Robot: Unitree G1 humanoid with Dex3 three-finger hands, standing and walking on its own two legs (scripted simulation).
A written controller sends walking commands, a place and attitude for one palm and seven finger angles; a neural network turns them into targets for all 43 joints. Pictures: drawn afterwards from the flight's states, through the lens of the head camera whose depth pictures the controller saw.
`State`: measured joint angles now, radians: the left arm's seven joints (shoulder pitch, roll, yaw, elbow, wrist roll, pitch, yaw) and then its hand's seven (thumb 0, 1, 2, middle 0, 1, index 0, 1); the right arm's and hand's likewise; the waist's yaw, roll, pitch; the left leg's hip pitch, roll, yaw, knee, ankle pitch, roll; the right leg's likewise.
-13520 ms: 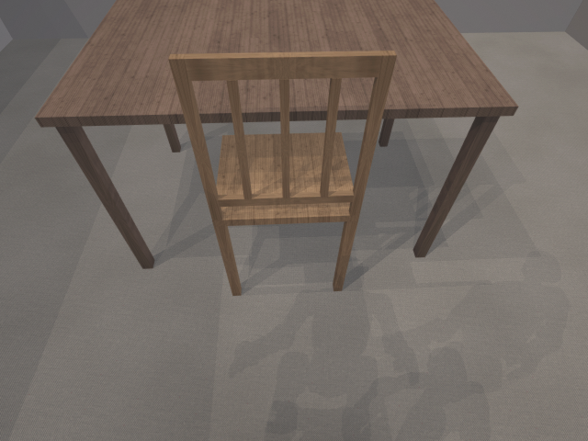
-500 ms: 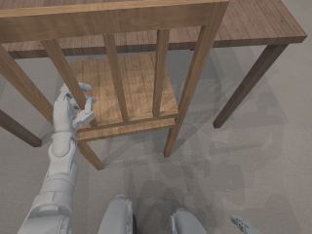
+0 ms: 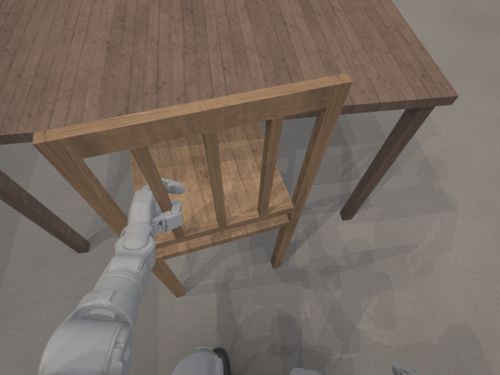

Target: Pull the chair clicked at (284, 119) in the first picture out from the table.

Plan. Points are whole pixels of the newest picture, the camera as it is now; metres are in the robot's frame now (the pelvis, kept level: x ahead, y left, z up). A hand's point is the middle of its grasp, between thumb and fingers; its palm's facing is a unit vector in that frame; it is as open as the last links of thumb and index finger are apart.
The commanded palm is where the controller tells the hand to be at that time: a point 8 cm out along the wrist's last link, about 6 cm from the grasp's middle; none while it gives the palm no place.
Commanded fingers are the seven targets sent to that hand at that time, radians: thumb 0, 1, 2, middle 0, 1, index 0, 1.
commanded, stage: step backward, pulling the chair out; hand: left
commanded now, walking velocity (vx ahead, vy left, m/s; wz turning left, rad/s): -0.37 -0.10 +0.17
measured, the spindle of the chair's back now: (216, 187) +0.44 +0.06 -0.04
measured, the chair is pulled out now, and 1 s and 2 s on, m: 0.06 0.15 0.28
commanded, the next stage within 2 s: none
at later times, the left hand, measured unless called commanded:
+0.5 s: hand (182, 263) +0.30 +0.11 -0.05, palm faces +0.03 -0.99 -0.16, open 5.2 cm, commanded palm +0.31 +0.17 -0.05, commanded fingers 0.00 0.90 0.90 -0.50 -1.45 -0.50 -1.45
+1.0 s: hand (181, 267) +0.29 +0.11 -0.05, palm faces +0.05 -0.98 -0.17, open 5.2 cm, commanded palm +0.29 +0.17 -0.05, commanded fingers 0.00 0.90 0.90 -0.50 -1.45 -0.50 -1.45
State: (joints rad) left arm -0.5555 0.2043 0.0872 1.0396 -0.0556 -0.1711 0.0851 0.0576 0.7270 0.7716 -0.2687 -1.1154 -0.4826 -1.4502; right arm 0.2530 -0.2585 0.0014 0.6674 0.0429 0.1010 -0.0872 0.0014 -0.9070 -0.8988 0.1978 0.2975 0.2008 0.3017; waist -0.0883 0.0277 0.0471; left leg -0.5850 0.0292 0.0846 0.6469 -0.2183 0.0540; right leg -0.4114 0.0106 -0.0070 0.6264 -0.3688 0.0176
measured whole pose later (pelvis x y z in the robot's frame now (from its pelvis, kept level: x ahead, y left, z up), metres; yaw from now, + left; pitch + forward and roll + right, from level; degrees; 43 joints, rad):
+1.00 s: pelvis -0.07 -0.03 +0.01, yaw +4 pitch +2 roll +0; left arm -0.54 0.16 0.02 1.03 -0.06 -0.19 0.09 0.04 0.70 0.78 -0.24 -1.10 -0.50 -1.45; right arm 0.16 -0.28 0.01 0.79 0.05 -0.03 -0.13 0.00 -0.91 -0.90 0.20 0.30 0.20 0.30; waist -0.05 0.02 0.19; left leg -0.38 -0.02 -0.04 0.56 -0.20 0.00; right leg -0.35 -0.02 -0.07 0.58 -0.26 -0.01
